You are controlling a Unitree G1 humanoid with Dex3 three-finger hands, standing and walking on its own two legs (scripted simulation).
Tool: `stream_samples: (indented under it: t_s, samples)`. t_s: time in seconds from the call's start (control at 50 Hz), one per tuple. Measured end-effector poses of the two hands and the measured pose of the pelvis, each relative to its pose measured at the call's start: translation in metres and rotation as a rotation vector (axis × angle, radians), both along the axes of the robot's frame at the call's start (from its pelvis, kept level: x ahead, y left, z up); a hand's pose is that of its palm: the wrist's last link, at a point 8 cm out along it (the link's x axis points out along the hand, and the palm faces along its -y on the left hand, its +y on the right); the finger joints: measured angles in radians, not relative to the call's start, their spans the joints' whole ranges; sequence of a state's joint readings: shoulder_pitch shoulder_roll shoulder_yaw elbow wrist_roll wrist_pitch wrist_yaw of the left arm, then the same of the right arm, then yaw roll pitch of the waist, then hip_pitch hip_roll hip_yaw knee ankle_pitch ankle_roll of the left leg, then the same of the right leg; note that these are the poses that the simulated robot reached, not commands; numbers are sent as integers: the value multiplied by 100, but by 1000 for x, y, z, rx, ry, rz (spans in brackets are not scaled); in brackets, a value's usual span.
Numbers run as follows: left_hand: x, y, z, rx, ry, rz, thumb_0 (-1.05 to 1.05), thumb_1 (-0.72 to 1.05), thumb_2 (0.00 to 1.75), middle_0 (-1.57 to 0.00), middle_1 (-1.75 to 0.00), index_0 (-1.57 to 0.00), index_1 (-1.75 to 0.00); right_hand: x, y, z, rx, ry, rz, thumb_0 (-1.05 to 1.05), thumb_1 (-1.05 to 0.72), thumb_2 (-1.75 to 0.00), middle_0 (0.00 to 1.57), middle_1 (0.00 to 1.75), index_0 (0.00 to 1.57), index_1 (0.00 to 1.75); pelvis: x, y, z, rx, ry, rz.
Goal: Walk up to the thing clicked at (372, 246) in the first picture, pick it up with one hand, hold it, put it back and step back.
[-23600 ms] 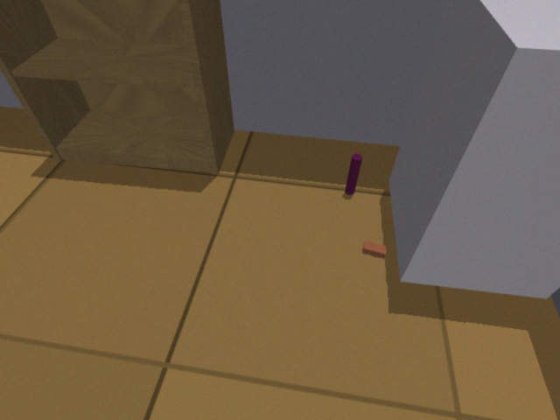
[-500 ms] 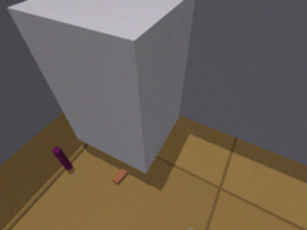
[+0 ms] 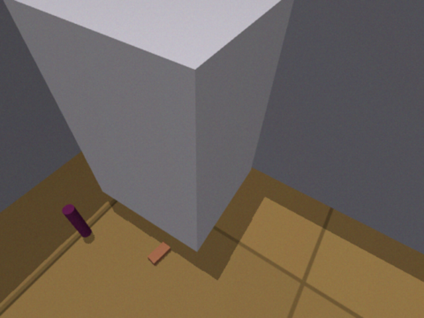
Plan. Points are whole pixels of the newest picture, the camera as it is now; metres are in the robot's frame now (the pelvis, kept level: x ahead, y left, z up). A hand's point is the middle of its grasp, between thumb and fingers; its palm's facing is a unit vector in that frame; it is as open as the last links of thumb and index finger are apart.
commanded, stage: walk up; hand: left
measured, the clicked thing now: (159, 253) +0.51 +0.24 -0.74
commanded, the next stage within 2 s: stand in 1.12 s
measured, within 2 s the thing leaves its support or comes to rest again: neither
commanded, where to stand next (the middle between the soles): +0.13 -0.01 m, yaw +1 degrees
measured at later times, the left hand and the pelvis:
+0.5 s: hand out of the picture +0.10 +0.26 -0.13, palm faces +0.01 -0.94 -0.33, open 7.4 cm; pelvis +0.02 +0.00 +0.03, yaw +0 degrees
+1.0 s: hand out of the picture +0.08 +0.26 -0.14, palm faces -0.01 -0.95 -0.31, open 7.4 cm; pelvis +0.02 +0.01 +0.03, yaw +0 degrees
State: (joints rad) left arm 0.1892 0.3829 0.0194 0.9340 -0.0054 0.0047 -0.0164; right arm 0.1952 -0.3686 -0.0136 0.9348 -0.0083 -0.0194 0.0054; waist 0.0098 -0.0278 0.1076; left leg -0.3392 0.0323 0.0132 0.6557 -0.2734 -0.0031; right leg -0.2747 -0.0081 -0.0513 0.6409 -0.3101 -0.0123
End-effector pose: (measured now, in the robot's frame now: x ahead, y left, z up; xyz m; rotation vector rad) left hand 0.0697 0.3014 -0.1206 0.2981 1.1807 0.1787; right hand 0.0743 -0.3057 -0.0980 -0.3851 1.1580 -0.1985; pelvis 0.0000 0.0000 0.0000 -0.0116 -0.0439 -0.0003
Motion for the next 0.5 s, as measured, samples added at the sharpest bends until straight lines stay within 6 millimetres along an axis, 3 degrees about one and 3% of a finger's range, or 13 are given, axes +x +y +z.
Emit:
stream_samples:
  t_s: [0.16, 0.26, 0.36, 0.5]
  samples:
    - [5, -6, 12, -2, 30, 18, 1, 90, 90, -20, -30, -20, -30, 45, 12, 3, 51, -45, 23, 0, -90, -90, 21, 30, 20, 30, 12, -1, 12, 4, 2, 5]
    - [13, -3, 22, 12, 23, 30, 1, 90, 90, -20, -30, -20, -30, 60, 16, 5, 71, -57, 23, 0, -90, -90, 21, 30, 20, 30, 14, -1, 18, 5, -2, 8]
    - [20, 0, 28, 19, 12, 36, 1, 90, 90, -20, -30, -20, -30, 61, 18, 6, 77, -42, 17, 0, -90, -90, 21, 30, 20, 30, 15, 0, 22, 5, -2, 7]
    - [24, 1, 29, 14, 15, 33, 1, 90, 90, -20, -30, -20, -30, 43, 15, 7, 64, 4, -12, 0, -90, -90, 21, 30, 20, 30, 15, 2, 25, 5, -2, 3]
